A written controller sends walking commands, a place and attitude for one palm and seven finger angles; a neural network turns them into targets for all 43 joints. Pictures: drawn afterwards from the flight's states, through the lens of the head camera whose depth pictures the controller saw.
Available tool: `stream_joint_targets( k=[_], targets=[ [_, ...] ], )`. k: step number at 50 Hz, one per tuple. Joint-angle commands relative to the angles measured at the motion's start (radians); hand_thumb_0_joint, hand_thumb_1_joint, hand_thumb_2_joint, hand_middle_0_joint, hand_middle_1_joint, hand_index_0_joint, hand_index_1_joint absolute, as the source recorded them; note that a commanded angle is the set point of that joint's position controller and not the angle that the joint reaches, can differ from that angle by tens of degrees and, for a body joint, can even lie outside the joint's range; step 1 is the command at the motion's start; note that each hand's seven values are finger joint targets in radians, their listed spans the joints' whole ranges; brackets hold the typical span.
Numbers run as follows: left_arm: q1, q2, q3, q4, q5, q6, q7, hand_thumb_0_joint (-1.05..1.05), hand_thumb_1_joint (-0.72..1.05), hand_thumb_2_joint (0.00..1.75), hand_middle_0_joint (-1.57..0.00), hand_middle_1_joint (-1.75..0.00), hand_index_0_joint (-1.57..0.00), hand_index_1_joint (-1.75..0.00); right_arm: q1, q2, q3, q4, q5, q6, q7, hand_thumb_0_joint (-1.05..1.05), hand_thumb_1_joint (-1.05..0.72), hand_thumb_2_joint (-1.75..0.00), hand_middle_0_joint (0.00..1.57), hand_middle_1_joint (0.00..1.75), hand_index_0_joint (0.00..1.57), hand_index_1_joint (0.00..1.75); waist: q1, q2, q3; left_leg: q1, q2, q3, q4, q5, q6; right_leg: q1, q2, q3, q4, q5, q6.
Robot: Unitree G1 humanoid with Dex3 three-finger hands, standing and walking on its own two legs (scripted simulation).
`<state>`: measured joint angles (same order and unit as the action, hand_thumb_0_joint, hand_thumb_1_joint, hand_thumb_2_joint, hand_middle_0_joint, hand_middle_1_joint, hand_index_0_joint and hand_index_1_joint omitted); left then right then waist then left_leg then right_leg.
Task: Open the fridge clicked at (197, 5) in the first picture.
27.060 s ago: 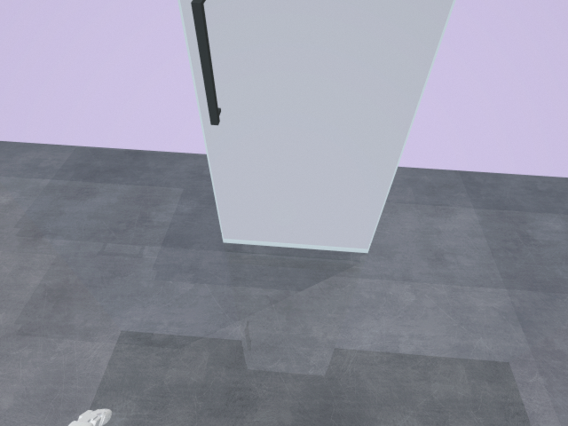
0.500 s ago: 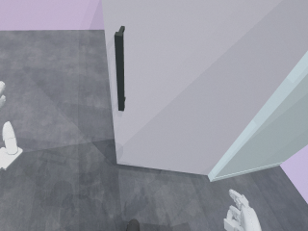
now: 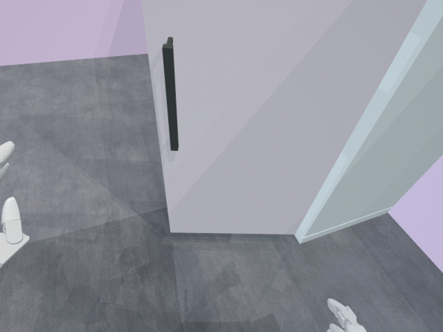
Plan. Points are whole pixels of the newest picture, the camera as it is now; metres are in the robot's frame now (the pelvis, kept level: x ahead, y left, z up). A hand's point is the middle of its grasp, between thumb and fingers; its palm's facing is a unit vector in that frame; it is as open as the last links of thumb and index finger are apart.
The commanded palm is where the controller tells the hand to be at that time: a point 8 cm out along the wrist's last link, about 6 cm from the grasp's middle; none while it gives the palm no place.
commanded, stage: stop stepping back and stand still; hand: left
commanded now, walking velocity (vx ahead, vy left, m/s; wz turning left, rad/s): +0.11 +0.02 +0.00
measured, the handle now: (172, 100) +0.64 +0.17 +0.07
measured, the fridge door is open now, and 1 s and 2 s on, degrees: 71 71 71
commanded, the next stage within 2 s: let the arm hang, fingers relaxed in 0.38 s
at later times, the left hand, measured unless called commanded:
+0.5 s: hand (3, 237) +0.20 +0.30 +0.15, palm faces +0.47 -0.74 -0.48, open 7.4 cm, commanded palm none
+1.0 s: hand out of the picture +0.01 +0.22 -0.18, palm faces +0.10 -0.96 -0.26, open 7.2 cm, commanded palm none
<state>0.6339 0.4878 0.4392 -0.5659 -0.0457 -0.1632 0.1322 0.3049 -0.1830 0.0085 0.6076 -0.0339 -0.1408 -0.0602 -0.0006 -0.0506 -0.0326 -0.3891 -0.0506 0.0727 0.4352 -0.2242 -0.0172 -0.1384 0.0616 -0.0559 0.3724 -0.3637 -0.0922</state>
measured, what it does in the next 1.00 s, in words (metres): steps on the spot: left foot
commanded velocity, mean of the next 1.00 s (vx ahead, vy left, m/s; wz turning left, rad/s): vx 0.02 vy -0.01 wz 0.00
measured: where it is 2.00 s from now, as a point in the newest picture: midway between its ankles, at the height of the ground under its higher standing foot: outside the picture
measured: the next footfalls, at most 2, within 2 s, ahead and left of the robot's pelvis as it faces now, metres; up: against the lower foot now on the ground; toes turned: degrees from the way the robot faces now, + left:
left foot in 0.16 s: +0.05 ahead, +0.13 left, +0.00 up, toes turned +5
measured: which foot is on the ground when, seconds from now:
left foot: up 0.00-0.14, down 0.16-1.00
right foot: down 0.00-1.00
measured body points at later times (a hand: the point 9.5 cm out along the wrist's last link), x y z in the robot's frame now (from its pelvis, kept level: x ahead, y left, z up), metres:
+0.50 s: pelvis +0.01 +0.02 -0.01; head +0.01 +0.01 +0.44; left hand +0.16 +0.34 +0.17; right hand +0.17 -0.20 -0.11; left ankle +0.03 +0.13 -0.74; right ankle -0.01 -0.07 -0.74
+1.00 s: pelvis +0.00 +0.00 +0.00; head +0.05 +0.01 +0.44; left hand +0.01 +0.27 -0.16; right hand +0.07 -0.28 -0.15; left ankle +0.01 +0.13 -0.74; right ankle +0.00 -0.09 -0.74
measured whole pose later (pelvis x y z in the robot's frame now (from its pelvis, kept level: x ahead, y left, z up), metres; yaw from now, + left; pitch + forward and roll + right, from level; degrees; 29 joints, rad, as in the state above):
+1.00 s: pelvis +0.00 +0.00 +0.00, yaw +7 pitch +0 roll -1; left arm 0.18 0.27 0.02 1.08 0.01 0.02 0.01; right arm 0.18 -0.28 -0.02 1.07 -0.02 0.02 -0.04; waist 0.00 -0.01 0.10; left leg -0.25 0.00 -0.05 0.49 -0.23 -0.01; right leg -0.18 0.06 -0.03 0.45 -0.27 -0.05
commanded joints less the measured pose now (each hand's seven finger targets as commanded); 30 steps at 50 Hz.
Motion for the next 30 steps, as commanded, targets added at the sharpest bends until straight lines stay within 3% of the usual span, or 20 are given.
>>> stream_joint_targets(
  k=[1, 2, 3, 6, 7, 8, 10, 11, 13, 15, 16, 19, 20, 21, 23, 24, 25, 26, 28, 30],
  targets=[
    [-0.213, 0.101, 0.089, -0.008, -0.015, -0.036, 0.026, 0.0, 0.9, 0.9, -0.2, -0.3, -0.2, -0.3, -0.107, -0.139, -0.063, -0.083, 0.02, -0.025, -0.018, 0.0, -0.9, -0.9, 0.2, 0.3, 0.2, 0.3, -0.015, -0.16, -0.011, -0.012, 0.089, -0.114, 0.465, -0.119, -0.001, -0.199, -0.372, 0.331, -0.18, -0.242, -0.14],
    [-0.263, 0.07, 0.045, -0.002, -0.014, -0.029, 0.018, 0.0, 0.9, 0.9, -0.2, -0.3, -0.2, -0.3, -0.111, -0.163, -0.077, -0.083, 0.029, -0.028, -0.016, 0.0, -0.9, -0.9, 0.2, 0.3, 0.2, 0.3, -0.02, -0.143, 0.018, 0.02, 0.097, -0.114, 0.475, -0.15, 0.003, -0.283, -0.352, 0.315, -0.177, -0.354, -0.111],
    [-0.26, 0.058, 0.027, 0.018, -0.002, -0.029, 0.02, 0.0, 0.9, 0.9, -0.2, -0.3, -0.2, -0.3, -0.127, -0.168, -0.076, -0.086, 0.028, -0.029, -0.02, 0.0, -0.9, -0.9, 0.2, 0.3, 0.2, 0.3, -0.019, -0.087, 0.088, 0.032, 0.114, -0.092, 0.426, -0.146, 0.017, -0.302, -0.339, 0.288, -0.151, -0.302, -0.107],
    [-0.317, 0.089, 0.023, -0.081, 0.018, -0.058, 0.037, 0.0, 0.9, 0.9, -0.2, -0.3, -0.2, -0.3, -0.153, -0.155, -0.053, -0.08, 0.022, -0.043, -0.029, 0.0, -0.9, -0.9, 0.2, 0.3, 0.2, 0.3, -0.022, 0.086, 0.099, 0.139, 0.103, -0.027, 0.13, -0.135, 0.041, -0.268, -0.264, 0.184, 0.006, -0.218, -0.055],
    [-0.319, 0.11, 0.04, -0.124, 0.016, -0.066, 0.039, 0.0, 0.9, 0.9, -0.2, -0.3, -0.2, -0.3, -0.165, -0.166, -0.054, -0.09, 0.026, -0.055, -0.036, 0.0, -0.9, -0.9, 0.2, 0.3, 0.2, 0.3, -0.019, 0.167, 0.096, 0.162, 0.135, -0.09, 0.016, -0.14, 0.061, -0.27, -0.203, 0.133, 0.103, -0.172, -0.015],
    [-0.309, 0.114, 0.056, -0.168, 0.019, -0.08, 0.04, 0.0, 0.9, 0.9, -0.2, -0.3, -0.2, -0.3, -0.165, -0.176, -0.052, -0.101, 0.022, -0.066, -0.035, 0.0, -0.9, -0.9, 0.2, 0.3, 0.2, 0.3, -0.008, 0.285, 0.095, 0.162, 0.212, -0.225, -0.075, -0.098, 0.097, -0.281, -0.11, 0.069, 0.232, -0.099, 0.035],
    [-0.266, 0.146, 0.097, -0.195, 0.017, -0.101, 0.036, 0.0, 0.9, 0.9, -0.2, -0.3, -0.2, -0.3, -0.168, -0.151, -0.04, -0.098, 0.01, -0.074, -0.025, 0.0, -0.9, -0.9, 0.2, 0.3, 0.2, 0.3, -0.01, 0.395, 0.082, 0.035, 0.368, -0.535, -0.313, -0.474, 0.151, -0.23, -0.032, 0.024, 0.451, -0.178, 0.081],
    [-0.268, 0.155, 0.117, -0.194, 0.024, -0.098, 0.036, 0.0, 0.9, 0.9, -0.2, -0.3, -0.2, -0.3, -0.161, -0.139, -0.04, -0.107, -0.001, -0.076, -0.021, 0.0, -0.9, -0.9, 0.2, 0.3, 0.2, 0.3, -0.005, 0.343, 0.111, -0.037, 0.374, -0.559, -0.366, -0.508, 0.16, -0.192, -0.038, 0.049, 0.5, -0.144, 0.072],
    [-0.201, 0.143, 0.131, -0.18, 0.021, -0.105, 0.036, 0.0, 0.9, 0.9, -0.2, -0.3, -0.2, -0.3, -0.152, -0.129, -0.041, -0.098, 0.002, -0.082, -0.009, 0.0, -0.9, -0.9, 0.2, 0.3, 0.2, 0.3, 0.016, 0.239, 0.058, -0.011, 0.323, -0.393, -0.285, -0.313, 0.137, -0.095, -0.055, 0.036, 0.328, -0.104, 0.073],
    [-0.129, 0.111, 0.125, -0.14, 0.019, -0.1, 0.033, 0.0, 0.9, 0.9, -0.2, -0.3, -0.2, -0.3, -0.142, -0.141, -0.045, -0.109, 0.011, -0.08, -0.003, 0.0, -0.9, -0.9, 0.2, 0.3, 0.2, 0.3, 0.013, 0.248, -0.006, -0.016, 0.234, -0.215, -0.18, -0.242, 0.081, 0.053, -0.046, -0.006, 0.1, -0.019, 0.069],
    [-0.105, 0.111, 0.129, -0.105, 0.017, -0.098, 0.031, 0.0, 0.9, 0.9, -0.2, -0.3, -0.2, -0.3, -0.135, -0.143, -0.049, -0.116, 0.013, -0.076, -0.003, 0.0, -0.9, -0.9, 0.2, 0.3, 0.2, 0.3, 0.007, 0.198, -0.017, -0.033, 0.189, -0.164, -0.117, -0.216, 0.06, 0.085, -0.062, 0.026, 0.032, 0.014, 0.056],
    [-0.121, 0.081, 0.102, -0.004, -0.005, -0.081, 0.021, 0.0, 0.9, 0.9, -0.2, -0.3, -0.2, -0.3, -0.113, -0.14, -0.057, -0.101, 0.022, -0.063, 0.001, 0.0, -0.9, -0.9, 0.2, 0.3, 0.2, 0.3, -0.009, -0.061, -0.021, 0.037, 0.092, -0.071, 0.19, -0.101, 0.018, -0.103, -0.263, 0.335, -0.105, -0.042, -0.04],
    [-0.125, 0.061, 0.077, 0.006, -0.01, -0.074, 0.023, 0.0, 0.9, 0.9, -0.2, -0.3, -0.2, -0.3, -0.107, -0.141, -0.06, -0.094, 0.03, -0.059, 0.0, 0.0, -0.9, -0.9, 0.2, 0.3, 0.2, 0.3, -0.009, -0.08, -0.002, 0.05, 0.093, -0.071, 0.245, -0.058, 0.017, -0.132, -0.301, 0.361, -0.112, 0.011, -0.059],
    [-0.15, 0.066, 0.072, 0.002, -0.007, -0.073, 0.027, 0.0, 0.9, 0.9, -0.2, -0.3, -0.2, -0.3, -0.11, -0.138, -0.053, -0.092, 0.031, -0.058, -0.001, 0.0, -0.9, -0.9, 0.2, 0.3, 0.2, 0.3, -0.012, -0.079, -0.009, 0.059, 0.097, -0.072, 0.216, -0.019, 0.02, -0.108, -0.3, 0.326, -0.075, 0.137, -0.058],
    [-0.211, 0.065, 0.045, 0.0, -0.002, -0.074, 0.029, 0.0, 0.9, 0.9, -0.2, -0.3, -0.2, -0.3, -0.124, -0.14, -0.044, -0.085, 0.031, -0.064, -0.008, 0.0, -0.9, -0.9, 0.2, 0.3, 0.2, 0.3, -0.014, -0.012, -0.014, 0.124, 0.107, -0.08, 0.099, 0.071, 0.027, -0.09, -0.249, 0.22, 0.01, 0.306, -0.007],
    [-0.247, -0.055, -0.301, 0.699, 0.099, 0.075, -0.105, 0.0, 0.9, 0.9, -0.2, -0.3, -0.2, -0.3, -0.174, -0.322, -0.115, 0.141, 0.014, -0.072, 0.079, 0.0, -0.9, -0.9, 0.2, 0.3, 0.2, 0.3, -0.061, 0.034, -0.016, 0.113, 0.179, -0.144, 0.238, 0.445, 0.045, -0.181, -0.262, 0.052, 0.261, 0.646, 0.029],
    [-0.213, -0.088, -0.298, 0.702, 0.081, 0.142, -0.123, 0.0, 0.9, 0.9, -0.2, -0.3, -0.2, -0.3, -0.105, -0.294, -0.115, 0.097, 0.026, 0.003, 0.065, 0.0, -0.9, -0.9, 0.2, 0.3, 0.2, 0.3, -0.036, 0.041, -0.081, 0.149, 0.2, -0.183, 0.195, 0.566, 0.066, -0.166, -0.189, 0.052, 0.322, 0.558, 0.053],
    [-0.231, -0.124, -0.318, 0.723, 0.072, 0.157, -0.124, 0.0, 0.9, 0.9, -0.2, -0.3, -0.2, -0.3, -0.11, -0.286, -0.1, 0.08, 0.024, 0.033, 0.054, 0.0, -0.9, -0.9, 0.2, 0.3, 0.2, 0.3, -0.02, 0.055, -0.097, 0.118, 0.256, -0.273, 0.148, 0.592, 0.125, -0.18, -0.149, 0.027, 0.394, 0.367, 0.071],
    [-0.341, -0.114, -0.338, 0.805, 0.066, 0.168, -0.122, 0.0, 0.9, 0.9, -0.2, -0.3, -0.2, -0.3, -0.12, -0.303, -0.079, 0.076, 0.003, 0.064, 0.045, 0.0, -0.9, -0.9, 0.2, 0.3, 0.2, 0.3, -0.025, 0.047, -0.034, 0.063, 0.355, -0.455, -0.006, 0.607, 0.235, -0.255, -0.072, 0.075, 0.563, -0.157, 0.082],
    [-0.377, -0.096, -0.345, 0.942, 0.065, 0.168, -0.122, 0.0, 0.9, 0.9, -0.2, -0.3, -0.2, -0.3, -0.139, -0.308, -0.071, 0.092, -0.016, 0.084, 0.038, 0.0, -0.9, -0.9, 0.2, 0.3, 0.2, 0.3, -0.006, 0.03, -0.044, 0.086, 0.347, -0.466, -0.028, 0.53, 0.262, -0.249, -0.082, 0.13, 0.55, -0.195, 0.082]
  ],
)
